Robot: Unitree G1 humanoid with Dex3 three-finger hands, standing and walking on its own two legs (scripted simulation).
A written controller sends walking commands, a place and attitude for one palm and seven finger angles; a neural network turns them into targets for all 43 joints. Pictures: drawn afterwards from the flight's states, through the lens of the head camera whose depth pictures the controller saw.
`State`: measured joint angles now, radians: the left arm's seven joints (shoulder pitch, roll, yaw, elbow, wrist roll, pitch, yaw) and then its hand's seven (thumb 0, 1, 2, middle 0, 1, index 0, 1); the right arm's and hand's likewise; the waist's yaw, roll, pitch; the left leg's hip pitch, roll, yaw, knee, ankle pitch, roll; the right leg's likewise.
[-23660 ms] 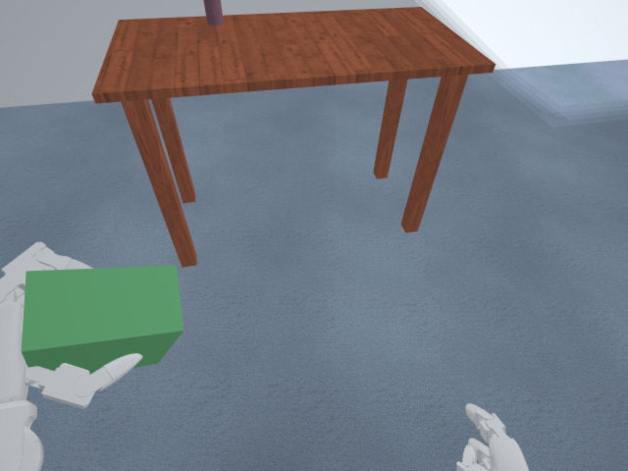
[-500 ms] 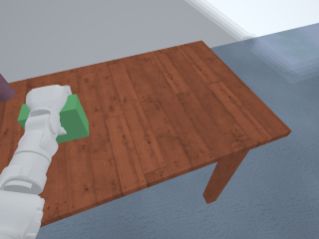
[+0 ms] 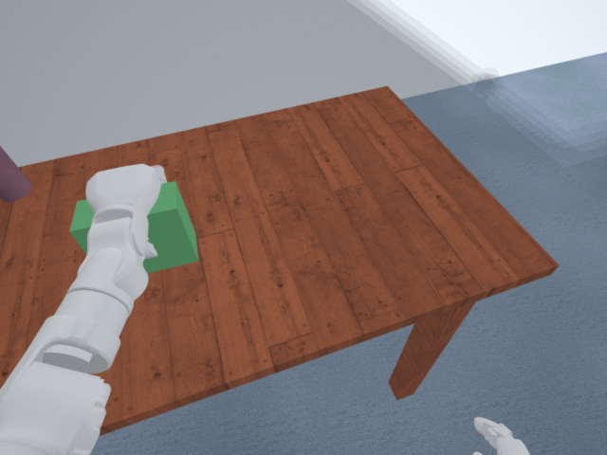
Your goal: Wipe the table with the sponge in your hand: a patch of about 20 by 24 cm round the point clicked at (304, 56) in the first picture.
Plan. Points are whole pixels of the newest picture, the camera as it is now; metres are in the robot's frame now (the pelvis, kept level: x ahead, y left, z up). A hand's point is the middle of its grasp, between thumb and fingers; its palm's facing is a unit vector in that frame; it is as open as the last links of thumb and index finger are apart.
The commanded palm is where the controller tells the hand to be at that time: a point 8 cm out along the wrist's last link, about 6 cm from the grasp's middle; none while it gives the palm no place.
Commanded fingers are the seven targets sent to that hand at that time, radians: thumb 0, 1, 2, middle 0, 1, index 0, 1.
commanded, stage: wipe back along the middle lane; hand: left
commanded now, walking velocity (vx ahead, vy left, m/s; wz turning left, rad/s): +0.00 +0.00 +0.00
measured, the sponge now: (145, 240) +0.39 +0.28 +0.04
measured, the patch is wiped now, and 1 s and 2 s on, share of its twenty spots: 0.55 0.80 0.85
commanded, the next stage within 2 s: slide across to the third lane in 1.56 s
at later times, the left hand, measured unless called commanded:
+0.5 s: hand (141, 246) +0.35 +0.25 +0.08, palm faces -0.01 -0.02 -1.00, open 10.2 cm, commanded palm +0.32 +0.24 +0.12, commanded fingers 0.00 0.10 1.30 -1.20 -1.60 -1.20 -1.60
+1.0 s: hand (137, 267) +0.32 +0.24 +0.09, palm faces +0.04 -0.06 -1.00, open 10.2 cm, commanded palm +0.28 +0.23 +0.12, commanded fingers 0.00 0.10 1.30 -1.20 -1.60 -1.20 -1.60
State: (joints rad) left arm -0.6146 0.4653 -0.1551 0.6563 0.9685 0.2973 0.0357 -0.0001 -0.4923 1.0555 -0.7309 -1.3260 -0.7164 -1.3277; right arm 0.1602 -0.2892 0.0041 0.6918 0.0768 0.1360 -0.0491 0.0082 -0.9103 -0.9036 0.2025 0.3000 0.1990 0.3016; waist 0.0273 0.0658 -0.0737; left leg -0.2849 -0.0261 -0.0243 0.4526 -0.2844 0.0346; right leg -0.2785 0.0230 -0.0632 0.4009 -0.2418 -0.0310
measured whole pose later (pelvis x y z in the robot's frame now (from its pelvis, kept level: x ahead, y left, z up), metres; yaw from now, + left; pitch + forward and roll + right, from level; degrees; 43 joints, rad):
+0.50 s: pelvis -0.01 +0.00 +0.00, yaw -1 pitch +4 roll -1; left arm -0.42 0.42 -0.19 0.45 0.97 0.43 0.08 0.00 -0.48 1.06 -0.72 -1.34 -0.70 -1.34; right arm 0.12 -0.29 0.02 0.66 0.09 0.17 -0.03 0.01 -0.91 -0.90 0.20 0.30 0.20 0.30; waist 0.04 0.08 -0.08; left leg -0.24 -0.03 0.00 0.44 -0.27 0.04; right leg -0.25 0.02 -0.04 0.42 -0.23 -0.03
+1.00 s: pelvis -0.01 +0.00 +0.00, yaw -2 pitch +2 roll -1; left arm -0.22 0.41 -0.19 0.19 0.94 0.49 0.08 0.01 -0.48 1.06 -0.70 -1.35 -0.69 -1.35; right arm 0.10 -0.29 0.03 0.64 0.09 0.16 -0.02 0.01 -0.91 -0.90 0.20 0.30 0.20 0.30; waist 0.06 0.09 -0.08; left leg -0.20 -0.02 0.02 0.45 -0.29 0.04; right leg -0.22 0.03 -0.02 0.43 -0.24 -0.03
